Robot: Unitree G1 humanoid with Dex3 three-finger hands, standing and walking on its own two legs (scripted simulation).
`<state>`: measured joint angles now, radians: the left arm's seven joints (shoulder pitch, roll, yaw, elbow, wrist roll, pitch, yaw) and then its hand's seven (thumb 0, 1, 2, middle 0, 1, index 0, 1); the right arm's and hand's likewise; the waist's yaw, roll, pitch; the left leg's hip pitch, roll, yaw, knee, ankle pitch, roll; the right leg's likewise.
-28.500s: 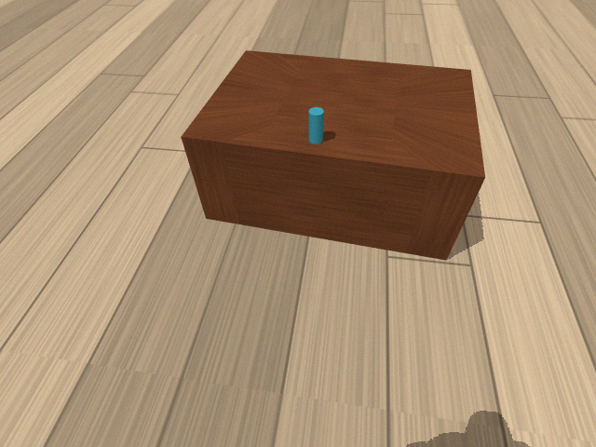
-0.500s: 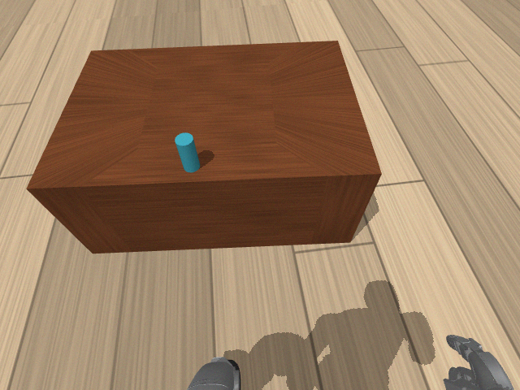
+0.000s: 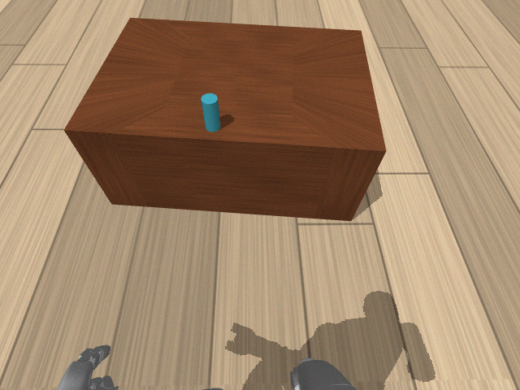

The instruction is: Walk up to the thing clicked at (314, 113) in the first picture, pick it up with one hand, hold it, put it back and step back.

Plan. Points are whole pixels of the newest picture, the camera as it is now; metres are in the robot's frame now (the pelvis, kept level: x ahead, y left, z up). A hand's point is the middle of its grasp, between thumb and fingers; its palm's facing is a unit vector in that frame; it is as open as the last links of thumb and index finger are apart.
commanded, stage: step back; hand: left
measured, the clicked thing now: (211, 113) +0.93 +0.16 -0.25
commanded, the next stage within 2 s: stand in 1.36 s
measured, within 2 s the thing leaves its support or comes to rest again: neither
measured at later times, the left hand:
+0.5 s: hand out of the picture -0.07 +0.25 -0.13, palm faces +0.00 -0.88 -0.47, open 7.4 cm
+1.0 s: hand out of the picture -0.09 +0.25 -0.15, palm faces +0.04 -0.93 -0.36, open 7.4 cm
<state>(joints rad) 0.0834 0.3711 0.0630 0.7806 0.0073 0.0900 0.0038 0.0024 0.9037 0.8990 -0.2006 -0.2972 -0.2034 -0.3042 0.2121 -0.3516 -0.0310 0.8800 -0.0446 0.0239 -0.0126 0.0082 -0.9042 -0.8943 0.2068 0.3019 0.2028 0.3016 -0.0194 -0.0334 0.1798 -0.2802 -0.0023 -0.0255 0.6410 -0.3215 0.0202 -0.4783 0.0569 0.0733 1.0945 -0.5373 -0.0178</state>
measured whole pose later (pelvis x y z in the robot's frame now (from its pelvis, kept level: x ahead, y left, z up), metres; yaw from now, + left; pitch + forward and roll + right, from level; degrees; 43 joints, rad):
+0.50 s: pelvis -0.14 -0.03 +0.00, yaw -1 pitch -1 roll +1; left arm 0.23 0.38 0.07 0.90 0.04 -0.01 0.01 0.00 0.90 0.90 -0.21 -0.30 -0.21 -0.31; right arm 0.19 -0.41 -0.05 0.93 -0.03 0.05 0.00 0.01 -0.91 -0.90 0.20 0.30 0.20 0.30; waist 0.04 0.06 0.10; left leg -0.32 -0.02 -0.08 0.83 -0.52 -0.02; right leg -0.32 -0.03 -0.03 0.68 -0.34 -0.02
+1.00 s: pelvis -0.14 -0.01 +0.00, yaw +1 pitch -2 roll +0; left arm 0.20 0.35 0.04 1.01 0.03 -0.04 -0.01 0.00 0.90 0.90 -0.20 -0.30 -0.21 -0.30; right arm 0.19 -0.40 -0.07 1.00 -0.03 0.00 0.02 0.01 -0.91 -0.90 0.20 0.30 0.20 0.30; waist 0.04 0.02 0.07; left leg -0.27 0.01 -0.03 0.61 -0.35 0.00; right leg -0.25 -0.05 -0.05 0.60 -0.31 0.01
